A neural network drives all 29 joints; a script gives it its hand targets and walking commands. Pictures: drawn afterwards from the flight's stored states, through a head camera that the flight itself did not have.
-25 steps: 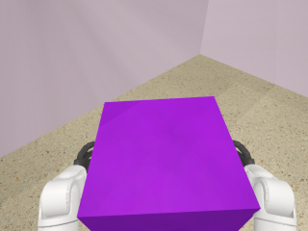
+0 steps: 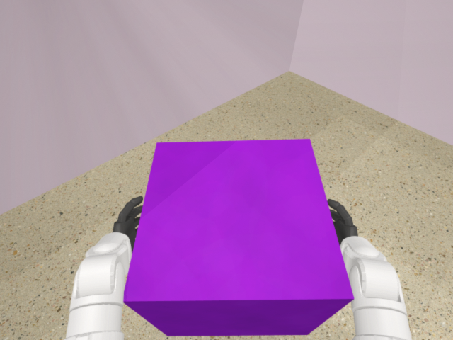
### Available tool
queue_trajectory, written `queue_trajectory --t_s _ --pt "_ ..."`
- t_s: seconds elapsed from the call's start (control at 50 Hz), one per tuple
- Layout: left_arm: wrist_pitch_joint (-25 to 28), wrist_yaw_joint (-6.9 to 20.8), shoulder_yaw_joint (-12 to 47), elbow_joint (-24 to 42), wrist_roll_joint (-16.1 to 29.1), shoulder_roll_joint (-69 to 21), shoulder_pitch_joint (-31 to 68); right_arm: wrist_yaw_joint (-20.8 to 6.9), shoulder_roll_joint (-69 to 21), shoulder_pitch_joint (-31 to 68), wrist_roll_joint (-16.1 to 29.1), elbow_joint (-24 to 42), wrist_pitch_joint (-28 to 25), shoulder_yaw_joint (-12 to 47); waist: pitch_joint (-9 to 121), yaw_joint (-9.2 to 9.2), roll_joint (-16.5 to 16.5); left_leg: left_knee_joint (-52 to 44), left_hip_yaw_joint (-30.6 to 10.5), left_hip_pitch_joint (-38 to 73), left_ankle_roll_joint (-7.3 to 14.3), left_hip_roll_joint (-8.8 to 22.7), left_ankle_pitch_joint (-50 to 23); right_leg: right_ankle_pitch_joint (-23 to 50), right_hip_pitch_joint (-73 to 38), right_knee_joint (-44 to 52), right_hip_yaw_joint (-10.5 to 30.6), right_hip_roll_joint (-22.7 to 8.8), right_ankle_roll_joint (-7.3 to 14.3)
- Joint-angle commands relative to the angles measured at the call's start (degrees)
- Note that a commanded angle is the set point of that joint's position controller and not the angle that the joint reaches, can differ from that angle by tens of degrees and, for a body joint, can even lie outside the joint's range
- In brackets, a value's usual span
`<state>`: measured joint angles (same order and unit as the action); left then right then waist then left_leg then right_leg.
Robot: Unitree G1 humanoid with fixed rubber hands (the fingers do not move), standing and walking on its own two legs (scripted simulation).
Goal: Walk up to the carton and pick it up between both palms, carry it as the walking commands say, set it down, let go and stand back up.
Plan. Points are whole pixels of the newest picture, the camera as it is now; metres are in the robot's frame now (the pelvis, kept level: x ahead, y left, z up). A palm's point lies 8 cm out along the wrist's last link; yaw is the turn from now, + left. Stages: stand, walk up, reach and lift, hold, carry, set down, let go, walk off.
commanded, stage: hold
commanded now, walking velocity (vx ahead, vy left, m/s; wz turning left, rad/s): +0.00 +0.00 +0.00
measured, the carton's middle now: (235, 242) +0.31 +0.02 -0.02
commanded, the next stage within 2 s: set down in 0.36 s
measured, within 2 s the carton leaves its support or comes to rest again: neither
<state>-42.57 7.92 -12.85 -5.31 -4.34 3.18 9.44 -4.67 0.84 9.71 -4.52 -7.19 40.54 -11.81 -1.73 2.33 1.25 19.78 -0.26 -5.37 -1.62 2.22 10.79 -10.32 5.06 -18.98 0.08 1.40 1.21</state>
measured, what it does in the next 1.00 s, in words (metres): stands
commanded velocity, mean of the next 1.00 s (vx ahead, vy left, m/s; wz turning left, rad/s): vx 0.00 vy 0.00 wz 0.00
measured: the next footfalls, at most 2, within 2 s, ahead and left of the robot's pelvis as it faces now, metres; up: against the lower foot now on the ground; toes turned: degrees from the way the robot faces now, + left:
none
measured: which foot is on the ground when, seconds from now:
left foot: down 0.00-1.00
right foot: down 0.00-1.00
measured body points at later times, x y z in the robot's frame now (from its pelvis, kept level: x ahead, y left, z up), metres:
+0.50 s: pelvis +0.01 +0.02 +0.00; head +0.01 +0.02 +0.45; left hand +0.28 +0.21 +0.01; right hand +0.28 -0.18 +0.01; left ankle +0.00 +0.14 -0.75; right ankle +0.00 -0.11 -0.75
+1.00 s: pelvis -0.02 +0.02 -0.01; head +0.05 +0.02 +0.43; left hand +0.30 +0.22 -0.04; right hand +0.31 -0.17 -0.04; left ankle +0.00 +0.14 -0.75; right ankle +0.00 -0.11 -0.75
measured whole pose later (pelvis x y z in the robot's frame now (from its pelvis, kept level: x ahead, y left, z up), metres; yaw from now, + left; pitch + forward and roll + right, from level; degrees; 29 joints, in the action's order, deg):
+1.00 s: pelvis -0.02 +0.02 -0.01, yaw +0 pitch +3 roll +0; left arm -27.3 9.9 -20.4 -24.6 -11.9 -0.1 19.2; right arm -10.0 0.8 21.4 -10.9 -28.9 25.5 -20.7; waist -5.2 0.4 0.1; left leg 27.3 0.3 -18.5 0.2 0.0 12.0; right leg -12.1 18.7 -27.7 1.0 -0.6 -0.5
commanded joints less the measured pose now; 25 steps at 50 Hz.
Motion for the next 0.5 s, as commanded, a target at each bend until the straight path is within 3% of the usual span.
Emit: queue_trajectory --t_s 0.0,0.06,0.2,0.34,0.36,0.4,0.48 --pt "1.8 4.5 27.5 10.9 5.3 -39.6 27.1 -8.4 -41.2 24.9 5.6 6.1 0.0 31.0 10.8 1.76 -3.0 -3.2 -2.0 2.6 1.8 -6.0 -8.4 7.8 -5.8 3.2 4.6 3.1 1.1" --pt "1.1 3.9 28.0 11.8 5.5 -40.2 27.9 -8.9 -40.6 25.3 5.2 5.7 0.0 30.4 10.6 1.51 -3.1 -3.1 -2.2 3.6 1.5 -5.9 -8.9 7.5 -5.0 3.2 4.6 3.4 1.4" --pt "0.6 3.2 30.5 14.1 7.2 -41.5 25.3 -8.9 -38.4 21.1 4.4 8.5 0.0 29.9 13.4 -1.02 -3.4 -2.6 -2.8 5.9 0.7 -5.9 -16.7 14.1 -7.0 2.6 4.2 4.0 1.6" --pt "0.9 2.1 31.0 16.5 7.5 -40.7 22.3 -9.0 -35.9 20.2 5.1 11.9 -0.1 31.1 14.0 -0.86 -2.7 -2.5 -3.6 6.0 0.7 -5.8 -18.9 15.6 -8.0 2.4 3.8 4.2 1.7" --pt "1.0 4.1 34.2 10.6 6.6 -43.1 16.8 -7.6 -41.2 10.8 6.3 7.6 0.6 28.5 15.6 -7.31 -3.0 -3.9 -2.8 6.7 1.3 -8.1 -20.4 24.8 -8.7 2.5 4.6 3.6 0.7" --pt "3.1 4.7 33.9 11.5 6.6 -40.3 18.1 -7.1 -41.7 10.5 5.8 8.9 -0.7 29.2 15.7 -6.63 -1.7 -3.8 -3.5 6.7 2.0 -8.3 -23.4 29.2 -9.6 2.1 4.5 3.3 -0.3" --pt "6.7 4.4 30.6 8.9 5.3 -40.1 18.4 -8.3 -40.0 19.3 7.3 10.2 -3.2 30.8 13.8 -0.83 -0.1 -3.7 -3.3 4.4 3.1 -8.5 -16.3 20.8 -7.1 1.8 4.6 3.1 -0.8"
